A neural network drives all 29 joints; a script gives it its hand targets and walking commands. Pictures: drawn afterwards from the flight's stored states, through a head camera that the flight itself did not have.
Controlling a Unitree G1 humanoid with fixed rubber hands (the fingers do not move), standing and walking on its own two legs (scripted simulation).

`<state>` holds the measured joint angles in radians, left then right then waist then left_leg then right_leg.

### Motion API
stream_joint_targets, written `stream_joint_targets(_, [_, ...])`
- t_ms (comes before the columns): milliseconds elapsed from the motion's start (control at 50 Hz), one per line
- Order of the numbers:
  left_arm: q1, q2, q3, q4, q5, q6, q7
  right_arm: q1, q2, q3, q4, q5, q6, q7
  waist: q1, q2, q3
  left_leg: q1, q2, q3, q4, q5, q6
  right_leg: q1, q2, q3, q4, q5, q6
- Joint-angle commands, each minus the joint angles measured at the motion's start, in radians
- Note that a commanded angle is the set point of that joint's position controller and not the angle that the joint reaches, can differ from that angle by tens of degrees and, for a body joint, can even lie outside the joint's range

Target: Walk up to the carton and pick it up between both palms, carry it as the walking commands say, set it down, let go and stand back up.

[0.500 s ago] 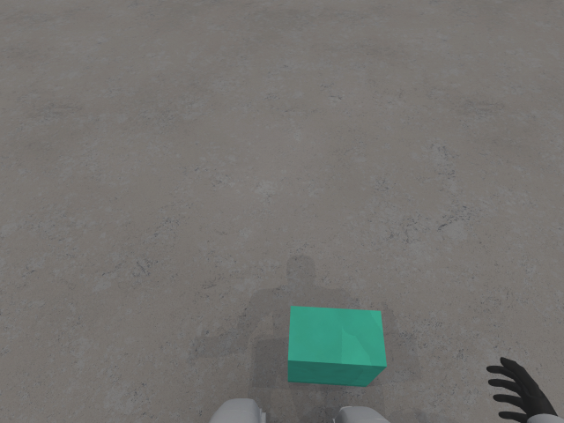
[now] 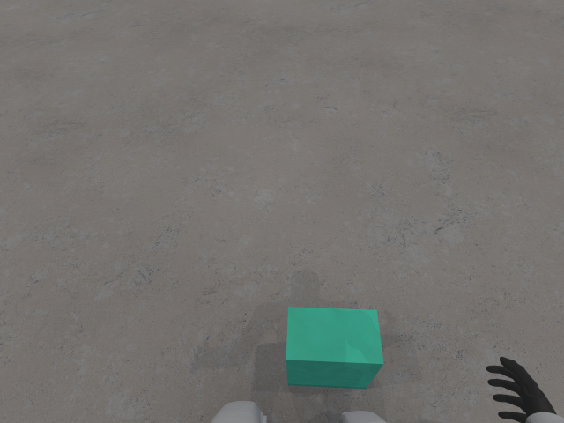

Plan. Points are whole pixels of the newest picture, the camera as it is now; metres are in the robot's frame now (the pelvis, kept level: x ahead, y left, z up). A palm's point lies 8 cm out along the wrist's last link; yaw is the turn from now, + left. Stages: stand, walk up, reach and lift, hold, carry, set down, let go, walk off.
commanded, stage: walk up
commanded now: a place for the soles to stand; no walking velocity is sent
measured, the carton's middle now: (329, 350) +0.38 -0.07 -0.60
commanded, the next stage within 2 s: none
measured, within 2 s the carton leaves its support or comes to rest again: neither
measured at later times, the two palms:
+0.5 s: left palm out of the picture +0.04 +0.35 -0.08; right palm out of the picture +0.14 -0.30 -0.08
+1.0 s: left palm out of the picture +0.05 +0.35 -0.08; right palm out of the picture +0.14 -0.31 -0.08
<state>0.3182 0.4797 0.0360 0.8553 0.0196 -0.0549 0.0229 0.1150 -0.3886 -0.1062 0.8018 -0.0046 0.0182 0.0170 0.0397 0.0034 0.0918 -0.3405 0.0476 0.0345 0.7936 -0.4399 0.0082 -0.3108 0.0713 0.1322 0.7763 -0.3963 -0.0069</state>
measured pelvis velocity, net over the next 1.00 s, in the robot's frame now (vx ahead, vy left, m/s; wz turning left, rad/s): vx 0.00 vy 0.01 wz -0.03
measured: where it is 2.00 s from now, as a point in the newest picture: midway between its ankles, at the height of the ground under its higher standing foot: outside the picture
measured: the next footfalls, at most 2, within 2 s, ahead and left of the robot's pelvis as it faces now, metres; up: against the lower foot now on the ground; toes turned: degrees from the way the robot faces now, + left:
none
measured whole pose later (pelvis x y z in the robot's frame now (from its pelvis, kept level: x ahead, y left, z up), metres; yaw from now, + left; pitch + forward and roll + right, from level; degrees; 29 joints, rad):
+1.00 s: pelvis +0.00 +0.01 +0.00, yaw -2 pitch -3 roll +0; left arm 0.29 0.48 0.03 0.85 0.02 -0.06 0.03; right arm 0.09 -0.39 -0.11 0.82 0.00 0.02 0.02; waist 0.04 0.01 0.11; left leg -0.33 0.03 0.03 0.74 -0.38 0.00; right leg -0.32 0.07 0.16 0.75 -0.37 0.00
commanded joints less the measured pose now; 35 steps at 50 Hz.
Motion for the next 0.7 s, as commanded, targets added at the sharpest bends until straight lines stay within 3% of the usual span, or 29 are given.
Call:
stream_joint_targets(0, [-0.075, 0.227, 0.049, -0.063, 0.003, -0.027, 0.019, -0.038, -0.195, -0.033, -0.055, -0.001, -0.020, -0.007, -0.081, -0.073, -0.019, 0.106, -0.033, -0.079, -0.138, 0.043, 0.049, -0.150, -0.184, 0.365, -0.272, 0.338, -0.138])
stream_joint_targets(40, [-0.069, 0.183, 0.034, -0.064, -0.010, -0.026, 0.019, -0.040, -0.231, -0.041, -0.052, -0.004, -0.029, -0.011, -0.082, 0.044, -0.094, 0.208, 0.079, -0.161, -0.244, 0.195, 0.091, -0.162, -0.113, 0.194, -0.146, 0.404, -0.078])
stream_joint_targets(60, [-0.059, 0.167, 0.030, -0.061, -0.013, -0.023, 0.017, -0.047, -0.249, -0.043, -0.054, -0.002, -0.029, -0.013, -0.076, 0.087, -0.120, 0.240, 0.125, -0.192, -0.262, 0.210, 0.120, -0.188, -0.079, 0.120, -0.095, 0.367, -0.058])
stream_joint_targets(100, [-0.019, 0.162, 0.029, -0.047, -0.011, -0.015, 0.014, -0.069, -0.261, -0.042, -0.062, 0.002, -0.025, -0.011, -0.058, 0.104, -0.126, 0.176, 0.210, -0.227, -0.298, 0.208, 0.186, -0.111, -0.030, -0.013, -0.007, 0.266, -0.034])
stream_joint_targets(120, [0.022, 0.159, 0.033, -0.039, -0.011, -0.010, 0.013, -0.094, -0.258, -0.039, -0.069, 0.001, -0.021, -0.007, -0.037, 0.134, -0.126, 0.125, 0.219, -0.203, -0.292, 0.198, 0.190, -0.069, -0.025, -0.024, -0.009, 0.182, -0.039])
stream_joint_targets(140, [0.051, 0.155, 0.032, -0.033, -0.007, -0.009, 0.011, -0.111, -0.252, -0.037, -0.073, 0.001, -0.017, -0.003, -0.027, 0.146, -0.117, 0.089, 0.211, -0.188, -0.279, 0.156, 0.178, -0.049, -0.033, -0.013, -0.029, 0.151, -0.053])
stream_joint_targets(160, [0.058, 0.158, 0.036, -0.030, -0.001, -0.010, 0.010, -0.121, -0.241, -0.033, -0.076, 0.002, -0.013, -0.002, -0.025, 0.123, -0.102, 0.073, 0.175, -0.160, -0.249, 0.094, 0.152, -0.055, -0.051, 0.025, -0.092, 0.169, -0.070])
stream_joint_targets(180, [0.047, 0.174, 0.041, -0.027, 0.003, -0.014, 0.009, -0.123, -0.226, -0.031, -0.079, 0.005, -0.007, -0.002, -0.028, 0.077, -0.069, 0.058, 0.109, -0.113, -0.184, 0.043, 0.115, -0.088, -0.089, 0.119, -0.187, 0.181, -0.094])
stream_joint_targets(220, [0.002, 0.232, 0.051, -0.041, 0.011, -0.023, 0.009, -0.117, -0.185, -0.030, -0.076, 0.010, 0.005, -0.003, -0.050, -0.053, -0.015, 0.023, -0.032, -0.050, -0.007, -0.068, 0.053, -0.155, -0.207, 0.402, -0.343, 0.135, -0.172])
stream_joint_targets(240, [-0.014, 0.254, 0.056, -0.048, 0.011, -0.022, 0.011, -0.096, -0.180, -0.030, -0.074, 0.009, 0.007, -0.005, -0.052, -0.073, -0.003, 0.017, -0.059, -0.065, 0.008, -0.105, 0.042, -0.170, -0.240, 0.489, -0.374, 0.114, -0.201])
stream_joint_targets(260, [-0.034, 0.257, 0.057, -0.054, 0.012, -0.022, 0.013, -0.078, -0.185, -0.034, -0.065, 0.005, 0.003, -0.005, -0.058, -0.078, 0.003, 0.047, -0.056, -0.085, 0.001, -0.108, 0.043, -0.196, -0.251, 0.503, -0.384, 0.114, -0.203])
stream_joint_targets(280, [-0.055, 0.250, 0.055, -0.060, 0.011, -0.022, 0.014, -0.062, -0.188, -0.034, -0.059, 0.002, -0.003, -0.004, -0.069, -0.082, -0.001, 0.085, -0.049, -0.091, -0.045, -0.077, 0.048, -0.209, -0.236, 0.472, -0.366, 0.135, -0.187])
stream_joint_targets(300, [-0.068, 0.230, 0.047, -0.059, 0.008, -0.020, 0.014, -0.052, -0.194, -0.034, -0.050, -0.002, -0.012, -0.004, -0.075, -0.064, -0.002, 0.126, -0.036, -0.098, -0.130, -0.032, 0.057, -0.221, -0.196, 0.395, -0.327, 0.163, -0.152])
stream_joint_targets(340, [-0.072, 0.184, 0.033, -0.059, 0.000, -0.020, 0.012, -0.041, -0.222, -0.039, -0.039, -0.006, -0.026, -0.005, -0.086, 0.020, -0.057, 0.209, 0.060, -0.150, -0.256, 0.035, 0.088, -0.226, -0.121, 0.223, -0.222, 0.225, -0.084])
stream_joint_targets(380, [-0.047, 0.158, 0.028, -0.053, -0.008, -0.018, 0.010, -0.046, -0.259, -0.040, -0.042, 0.000, -0.028, -0.006, -0.073, 0.101, -0.085, 0.197, 0.186, -0.258, -0.343, 0.068, 0.169, -0.202, -0.040, 0.052, -0.051, 0.222, -0.043])
stream_joint_targets(400, [-0.024, 0.152, 0.028, -0.045, -0.010, -0.015, 0.010, -0.054, -0.269, -0.041, -0.047, 0.002, -0.028, -0.005, -0.063, 0.135, -0.097, 0.164, 0.245, -0.286, -0.379, 0.092, 0.210, -0.154, -0.010, -0.030, 0.035, 0.185, -0.029])
stream_joint_targets(420, [0.020, 0.153, 0.034, -0.032, -0.010, -0.011, 0.009, -0.093, -0.268, -0.039, -0.061, 0.002, -0.027, -0.004, -0.039, 0.169, -0.106, 0.125, 0.283, -0.287, -0.374, 0.151, 0.240, -0.102, -0.006, -0.062, 0.078, 0.041, -0.022])
stream_joint_targets(440, [0.064, 0.150, 0.035, -0.021, -0.007, -0.009, 0.009, -0.119, -0.266, -0.037, -0.066, 0.001, -0.025, -0.001, -0.021, 0.191, -0.109, 0.083, 0.293, -0.268, -0.357, 0.175, 0.239, -0.056, -0.018, -0.067, 0.065, -0.031, -0.026])
stream_joint_targets(460, [0.087, 0.150, 0.037, -0.018, -0.002, -0.011, 0.007, -0.134, -0.260, -0.034, -0.072, 0.002, -0.022, 0.000, -0.009, 0.188, -0.101, 0.062, 0.266, -0.228, -0.326, 0.157, 0.208, -0.035, -0.029, -0.051, -0.001, -0.008, -0.039])
stream_joint_targets(480, [0.097, 0.155, 0.041, -0.012, 0.004, -0.015, 0.004, -0.142, -0.246, -0.030, -0.076, 0.002, -0.017, 0.001, 0.000, 0.157, -0.080, 0.048, 0.205, -0.169, -0.267, 0.128, 0.154, -0.028, -0.046, -0.011, -0.111, 0.092, -0.056])
stream_joint_targets(500, [0.075, 0.174, 0.044, -0.013, 0.009, -0.020, 0.002, -0.126, -0.221, -0.025, -0.076, 0.006, -0.007, 0.000, -0.021, 0.054, -0.058, 0.032, 0.115, -0.101, -0.162, 0.074, 0.105, -0.053, -0.094, 0.124, -0.230, 0.153, -0.080])
stream_joint_targets(520, [0.040, 0.209, 0.048, -0.021, 0.012, -0.026, 0.002, -0.128, -0.191, -0.024, -0.078, 0.012, 0.002, -0.002, -0.040, -0.040, -0.031, 0.021, 0.010, -0.047, -0.023, 0.008, 0.055, -0.104, -0.177, 0.334, -0.327, 0.171, -0.140])
stream_joint_targets(540, [0.006, 0.253, 0.057, -0.038, 0.014, -0.025, 0.005, -0.125, -0.176, -0.024, -0.082, 0.012, 0.009, -0.006, -0.046, -0.087, 0.000, -0.027, -0.055, -0.054, 0.033, -0.099, 0.036, -0.128, -0.235, 0.495, -0.381, 0.155, -0.191])
stream_joint_targets(560, [-0.018, 0.268, 0.063, -0.048, 0.014, -0.025, 0.010, -0.105, -0.178, -0.027, -0.077, 0.008, 0.008, -0.007, -0.042, -0.108, 0.000, -0.027, -0.055, -0.096, 0.055, -0.159, 0.035, -0.134, -0.270, 0.551, -0.400, 0.149, -0.220])
stream_joint_targets(580, [-0.034, 0.262, 0.061, -0.051, 0.014, -0.026, 0.013, -0.091, -0.191, -0.029, -0.068, 0.006, 0.004, -0.006, -0.051, -0.092, -0.006, -0.003, -0.050, -0.112, 0.044, -0.153, 0.038, -0.145, -0.267, 0.540, -0.388, 0.169, -0.220])
stream_joint_targets(620, [-0.083, 0.231, 0.048, -0.062, 0.006, -0.023, 0.015, -0.041, -0.190, -0.028, -0.047, 0.002, -0.015, -0.005, -0.083, -0.082, -0.022, 0.112, -0.034, -0.093, -0.152, -0.018, 0.051, -0.169, -0.201, 0.398, -0.310, 0.241, -0.153])
stream_joint_targets(660, [-0.085, 0.170, 0.028, -0.061, -0.008, -0.024, 0.013, -0.032, -0.235, -0.039, -0.034, -0.004, -0.030, -0.007, -0.089, 0.031, -0.076, 0.213, 0.084, -0.170, -0.279, 0.132, 0.092, -0.190, -0.109, 0.188, -0.165, 0.337, -0.073])
stream_joint_targets(680, [-0.067, 0.154, 0.026, -0.055, -0.012, -0.023, 0.012, -0.039, -0.254, -0.039, -0.035, -0.002, -0.031, -0.009, -0.074, 0.093, -0.105, 0.247, 0.148, -0.225, -0.310, 0.185, 0.134, -0.202, -0.060, 0.093, -0.079, 0.324, -0.042])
